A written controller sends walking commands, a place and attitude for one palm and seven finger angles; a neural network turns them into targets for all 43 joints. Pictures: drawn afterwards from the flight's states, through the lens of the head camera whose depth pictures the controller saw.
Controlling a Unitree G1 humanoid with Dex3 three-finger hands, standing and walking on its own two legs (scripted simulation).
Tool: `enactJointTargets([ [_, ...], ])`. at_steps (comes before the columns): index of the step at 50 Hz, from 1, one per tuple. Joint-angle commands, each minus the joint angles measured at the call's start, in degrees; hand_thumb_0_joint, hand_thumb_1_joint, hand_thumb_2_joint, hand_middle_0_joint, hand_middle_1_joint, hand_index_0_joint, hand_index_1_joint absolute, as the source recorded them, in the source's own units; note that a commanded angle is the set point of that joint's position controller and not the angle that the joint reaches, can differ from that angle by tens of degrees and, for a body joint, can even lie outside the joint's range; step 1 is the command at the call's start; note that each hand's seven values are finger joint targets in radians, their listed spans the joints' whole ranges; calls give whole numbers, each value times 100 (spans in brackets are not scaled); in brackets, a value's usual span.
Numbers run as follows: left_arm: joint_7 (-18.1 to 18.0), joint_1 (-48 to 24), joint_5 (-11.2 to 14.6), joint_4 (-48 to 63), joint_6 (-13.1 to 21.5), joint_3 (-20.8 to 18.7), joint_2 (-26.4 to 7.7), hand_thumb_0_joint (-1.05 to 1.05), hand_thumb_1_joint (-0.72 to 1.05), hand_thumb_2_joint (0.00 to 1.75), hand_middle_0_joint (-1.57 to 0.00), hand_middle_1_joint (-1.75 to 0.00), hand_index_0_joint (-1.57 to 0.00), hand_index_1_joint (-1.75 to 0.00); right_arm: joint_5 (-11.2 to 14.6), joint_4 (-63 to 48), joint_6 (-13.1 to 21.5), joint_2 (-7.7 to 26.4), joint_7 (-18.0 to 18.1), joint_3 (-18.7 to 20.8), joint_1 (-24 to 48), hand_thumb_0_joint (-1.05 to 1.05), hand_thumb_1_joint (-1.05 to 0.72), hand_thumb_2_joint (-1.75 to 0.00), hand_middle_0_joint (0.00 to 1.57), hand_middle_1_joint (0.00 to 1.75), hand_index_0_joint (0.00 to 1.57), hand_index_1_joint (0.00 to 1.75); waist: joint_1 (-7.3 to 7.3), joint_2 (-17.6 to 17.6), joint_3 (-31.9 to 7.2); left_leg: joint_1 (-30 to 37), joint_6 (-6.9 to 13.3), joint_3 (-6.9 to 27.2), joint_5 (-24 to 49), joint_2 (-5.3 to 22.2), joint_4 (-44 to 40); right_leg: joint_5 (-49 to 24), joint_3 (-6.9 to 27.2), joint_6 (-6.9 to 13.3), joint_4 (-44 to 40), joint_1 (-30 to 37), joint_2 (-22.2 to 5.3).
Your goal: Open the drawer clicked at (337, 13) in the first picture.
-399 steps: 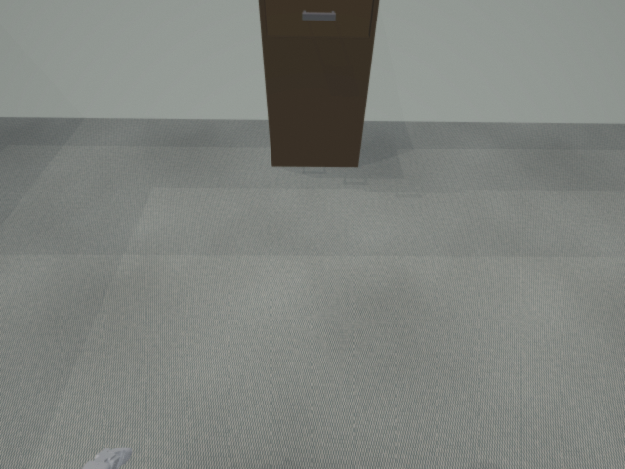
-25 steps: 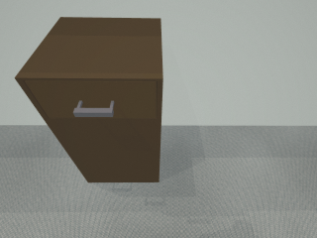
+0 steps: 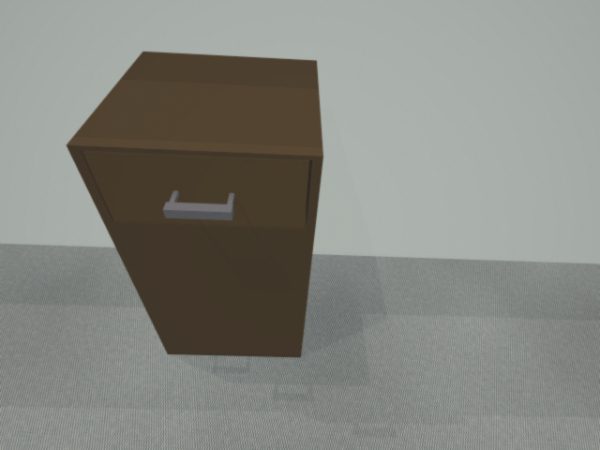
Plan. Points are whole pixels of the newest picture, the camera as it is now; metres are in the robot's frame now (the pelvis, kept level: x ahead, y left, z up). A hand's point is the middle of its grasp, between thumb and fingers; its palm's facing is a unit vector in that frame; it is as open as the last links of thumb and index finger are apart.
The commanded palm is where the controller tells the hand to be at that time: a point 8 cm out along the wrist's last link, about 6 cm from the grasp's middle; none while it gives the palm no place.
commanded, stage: raise the hand with hooked fingers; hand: left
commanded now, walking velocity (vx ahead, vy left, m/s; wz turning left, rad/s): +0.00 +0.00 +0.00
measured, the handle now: (201, 203) +0.55 +0.23 -0.02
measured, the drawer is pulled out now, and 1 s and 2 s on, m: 0.00 0.00 0.00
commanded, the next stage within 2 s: move the hooked fingers above the handle in 1.96 s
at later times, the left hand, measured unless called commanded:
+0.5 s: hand (172, 443) +0.15 +0.18 -0.07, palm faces -0.08 -0.29 -0.95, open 8.7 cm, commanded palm +0.14 +0.22 +0.00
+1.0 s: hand (150, 348) +0.24 +0.22 +0.00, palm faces -0.03 -0.09 -1.00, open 11.7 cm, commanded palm +0.23 +0.22 +0.07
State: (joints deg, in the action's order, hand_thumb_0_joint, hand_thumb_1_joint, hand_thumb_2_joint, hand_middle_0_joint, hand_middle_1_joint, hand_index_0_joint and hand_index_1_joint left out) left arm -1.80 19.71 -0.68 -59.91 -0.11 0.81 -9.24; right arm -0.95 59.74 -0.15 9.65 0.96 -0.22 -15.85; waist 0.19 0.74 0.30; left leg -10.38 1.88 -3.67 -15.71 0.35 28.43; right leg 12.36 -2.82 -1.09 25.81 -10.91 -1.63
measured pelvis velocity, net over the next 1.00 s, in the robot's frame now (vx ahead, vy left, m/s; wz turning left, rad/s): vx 0.04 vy -0.03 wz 0.05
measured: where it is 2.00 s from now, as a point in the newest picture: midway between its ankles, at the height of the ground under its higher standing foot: outside the picture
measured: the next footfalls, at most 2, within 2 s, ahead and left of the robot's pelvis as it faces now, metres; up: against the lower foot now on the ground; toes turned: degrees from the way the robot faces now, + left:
none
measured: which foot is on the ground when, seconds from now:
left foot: down 0.00-1.00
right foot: down 0.00-1.00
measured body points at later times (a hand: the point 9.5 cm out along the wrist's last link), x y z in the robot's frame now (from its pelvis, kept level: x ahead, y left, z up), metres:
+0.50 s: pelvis -0.02 -0.01 -0.03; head -0.01 -0.02 +0.42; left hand +0.15 +0.19 -0.02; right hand +0.20 -0.24 -0.09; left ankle +0.00 +0.09 -0.74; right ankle +0.02 -0.13 -0.74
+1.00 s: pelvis +0.04 -0.03 -0.02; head +0.08 -0.05 +0.43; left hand +0.24 +0.22 +0.06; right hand +0.23 -0.23 -0.14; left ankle +0.00 +0.09 -0.74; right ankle +0.02 -0.13 -0.74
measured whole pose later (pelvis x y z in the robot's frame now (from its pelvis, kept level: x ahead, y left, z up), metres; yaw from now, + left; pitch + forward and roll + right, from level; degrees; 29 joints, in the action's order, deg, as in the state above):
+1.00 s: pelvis +0.04 -0.03 -0.02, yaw +3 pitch +7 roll +1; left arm -15.3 18.7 -57.7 5.7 -0.5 2.5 -23.5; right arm -3.2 33.1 -5.8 12.6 -0.1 -1.7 -8.8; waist 4.2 -2.3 -2.6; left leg -23.3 0.0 -1.2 -22.5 -0.3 39.1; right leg 22.6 2.1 2.0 41.5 -25.5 2.1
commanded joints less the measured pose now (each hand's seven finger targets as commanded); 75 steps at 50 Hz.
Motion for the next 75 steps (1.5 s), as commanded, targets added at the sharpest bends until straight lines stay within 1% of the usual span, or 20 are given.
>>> enactJointTargets([
  [1,-57,272,-29,166,88,-104,-472,0,90,90,-20,-30,-20,-30,26,-125,70,608,29,144,-304,0,-90,-90,20,30,20,30,-28,-196,478,-611,18,704,-339,542,-1060,24,428,147,-522,-66,-359],
  [3,-265,526,-86,-62,152,-73,-674,0,90,90,-20,-30,-20,-30,68,-503,167,696,14,88,267,0,-90,-90,20,30,20,30,204,-43,961,-910,-178,325,378,584,9,-1250,570,201,-328,-430,-660],
  [4,-322,-4072,-696,9004,1127,143,-2115,0,88,89,-20,-32,-20,-32,470,-2537,975,1338,286,-32,205,0,-90,-90,20,30,20,30,-491,-1902,-2214,939,-28,448,738,84,-854,-497,442,379,403,197,100],
  [5,-822,-1458,-849,7285,586,-141,-1883,0,85,88,-20,-33,-20,-33,437,-2106,1597,1016,547,-58,731,0,-90,-90,20,30,20,30,138,-2308,-1557,762,-214,586,588,375,-1041,483,-85,465,951,-481,145],
  [6,-1164,-1149,-573,7009,158,14,-1269,0,83,87,-21,-34,-21,-34,519,-1786,1841,978,579,106,549,0,-90,-90,20,30,20,30,-83,-1907,-1103,-40,-357,651,-519,380,-1211,920,-285,361,1149,-812,228],
  [7,-1174,686,-742,5662,-440,709,-158,0,81,86,-21,-36,-21,-36,643,-1692,1873,660,549,40,347,0,-90,-90,20,30,20,30,-78,-1119,-603,-385,-178,680,-879,328,-1139,930,-277,301,1014,-1107,215],
  [8,-1147,-248,-802,7138,-328,915,-254,0,78,85,-21,-37,-21,-37,604,-2181,1964,794,518,69,417,0,-90,-90,20,30,20,30,-102,-854,-256,-686,-164,753,-1132,208,-962,711,-216,266,836,-1035,169],
  [12,-1681,-419,-2976,6582,-244,1099,-596,0,69,81,-22,-43,-22,-43,109,-2713,1955,1175,355,125,623,0,-90,-90,20,30,20,30,-377,583,255,-1467,-79,1142,-1759,56,-220,1581,151,297,807,-2102,310],
  [16,-2093,1919,-4741,5161,-238,552,-665,0,60,77,-22,-50,-22,-50,-90,-3396,1108,1147,-71,365,1025,0,-90,-90,20,30,20,30,514,1335,115,-1955,-173,549,-1117,-229,220,2214,584,513,541,-1877,414],
  [20,-2240,1023,-5733,5937,-69,225,-1109,0,50,73,-23,-55,-23,-55,-111,-3926,154,1027,-256,290,1662,0,-90,-90,20,30,20,30,777,1138,-331,-2101,-173,278,-534,-322,473,1787,873,608,829,-1672,324],
  [23,-2585,134,-6241,6780,-64,-156,-1558,0,43,70,-23,-60,-23,-60,-190,-4085,-188,913,-247,314,1727,0,-90,-90,20,30,20,30,857,-118,-925,-1781,-122,311,-337,-305,677,1409,969,705,1225,-1664,432],
  [25,-2789,-654,-6454,7373,-14,-150,-1727,0,39,68,-24,-63,-24,-63,-273,-4089,-244,861,-226,340,1633,0,-90,-90,20,30,20,30,650,-658,-1585,-1300,-102,431,-1,-261,1070,1062,1109,699,1432,-2099,451],
  [28,-2958,-1562,-6446,8057,225,-77,-1868,0,32,65,-24,-68,-24,-68,-384,-3991,-205,854,-173,357,1659,0,-90,-90,20,30,20,30,290,-692,-1959,-816,-35,622,-80,-261,1652,1475,1274,615,1432,-2867,361],
  [32,-2765,-1673,-6130,7945,545,211,-1712,0,22,61,-25,-74,-25,-74,-437,-3808,-94,926,-143,317,1706,0,-90,-90,20,30,20,30,-12,-543,-1626,-864,13,671,-34,-315,1918,1177,1122,571,1443,-3152,375],
  [39,-1792,-204,-5705,7058,-441,-119,-1988,0,6,54,-26,-84,-26,-84,-99,-3831,-350,891,-86,130,1769,0,-90,-90,20,30,20,30,492,576,-1533,-1457,-41,442,675,-285,1004,-531,884,422,1208,-1020,383],
  [42,-1581,-139,-5713,7176,-412,-432,-2296,0,-1,51,-27,-88,-27,-88,-84,-3800,-322,839,-60,15,1817,0,-90,-90,20,30,20,30,632,478,-1391,-1475,-47,365,891,-295,792,-1070,987,399,1130,-525,298],
  [48,-1727,-933,-5723,8014,83,-730,-2479,0,-15,45,-27,-98,-27,-98,-238,-3641,-241,843,-23,172,1647,0,-90,-90,20,30,20,30,531,-315,-1892,-832,-11,358,1631,-315,816,-1998,964,394,1103,-270,211],
  [52,-1806,-1227,-5587,7938,280,-693,-2393,0,-24,41,-28,-103,-28,-103,-231,-3466,-213,896,-30,296,1538,0,-90,-90,20,30,20,30,369,-231,-1843,-680,-15,393,1783,-308,833,-2089,850,365,1063,-444,214],
  [59,-1385,-1656,-5431,7509,-158,-624,-2569,0,-41,34,-29,-114,-29,-114,-63,-3400,-355,1001,-18,369,1611,0,-90,-90,20,30,20,30,452,219,-1874,-671,-15,295,2017,-304,601,-2469,683,287,951,-36,158],
  [75,-214,-3952,-5261,6915,-420,-532,-3098,0,-50,30,-30,-120,-30,-120,98,-3389,-689,1001,72,187,1609,0,-90,-90,20,30,20,30,353,-143,-1614,-61,-39,289,2325,-222,45,-1890,333,297,405,190,235],
])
